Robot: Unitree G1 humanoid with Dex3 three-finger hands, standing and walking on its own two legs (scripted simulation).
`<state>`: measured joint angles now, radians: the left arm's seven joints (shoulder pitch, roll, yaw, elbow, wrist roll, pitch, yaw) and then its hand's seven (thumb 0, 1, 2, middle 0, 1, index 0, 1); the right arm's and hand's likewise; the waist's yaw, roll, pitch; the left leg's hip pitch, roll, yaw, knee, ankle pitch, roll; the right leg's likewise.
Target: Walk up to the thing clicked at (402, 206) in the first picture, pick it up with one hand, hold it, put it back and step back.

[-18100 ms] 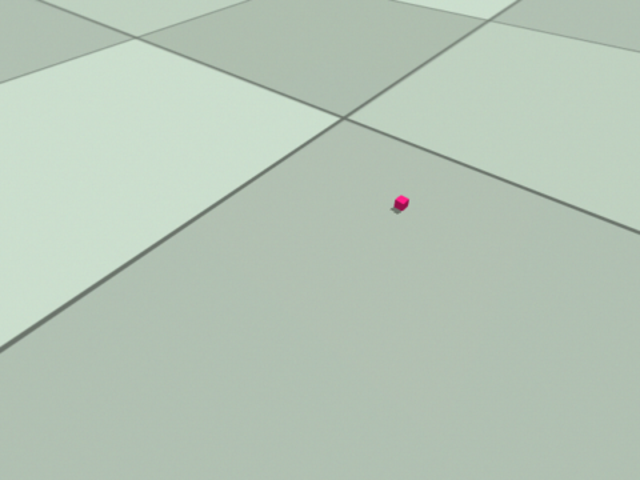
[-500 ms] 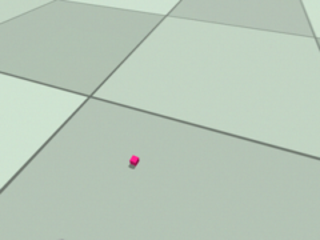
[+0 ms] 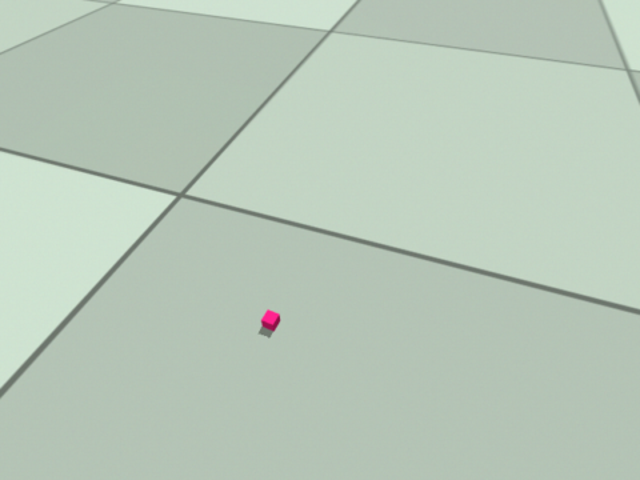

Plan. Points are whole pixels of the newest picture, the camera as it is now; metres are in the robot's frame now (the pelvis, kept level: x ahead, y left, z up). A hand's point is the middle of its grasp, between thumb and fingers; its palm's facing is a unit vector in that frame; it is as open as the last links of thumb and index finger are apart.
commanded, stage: stand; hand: left
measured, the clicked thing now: (270, 320) +0.79 +0.24 -0.76
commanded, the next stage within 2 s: walk up in 0.72 s
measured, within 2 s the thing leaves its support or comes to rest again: neither
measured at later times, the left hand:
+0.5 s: hand out of the picture +0.04 +0.26 -0.16, palm faces -0.04 -0.94 -0.34, open 7.4 cm
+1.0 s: hand out of the picture +0.03 +0.31 -0.16, palm faces +0.02 -0.93 -0.37, open 7.4 cm
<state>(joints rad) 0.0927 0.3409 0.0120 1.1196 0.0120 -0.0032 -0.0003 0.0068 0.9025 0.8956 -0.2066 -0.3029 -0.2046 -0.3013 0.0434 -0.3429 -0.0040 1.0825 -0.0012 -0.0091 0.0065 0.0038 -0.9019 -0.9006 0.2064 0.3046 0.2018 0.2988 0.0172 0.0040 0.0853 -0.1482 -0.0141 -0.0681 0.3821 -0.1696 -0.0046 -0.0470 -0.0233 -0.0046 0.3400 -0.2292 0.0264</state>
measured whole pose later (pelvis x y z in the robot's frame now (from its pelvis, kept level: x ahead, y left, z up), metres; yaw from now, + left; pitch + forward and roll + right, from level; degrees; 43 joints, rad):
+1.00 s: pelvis +0.03 +0.03 -0.01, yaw +1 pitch -3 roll -2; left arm 0.30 0.41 0.08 1.01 0.05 -0.02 -0.04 0.01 0.90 0.90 -0.21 -0.30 -0.21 -0.30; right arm 0.22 -0.43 -0.10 1.00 -0.04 -0.03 0.08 0.01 -0.90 -0.90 0.21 0.30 0.20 0.30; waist 0.03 0.02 0.05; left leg -0.32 0.05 0.00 0.59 -0.32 0.01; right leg -0.06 -0.03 -0.01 0.43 -0.33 0.01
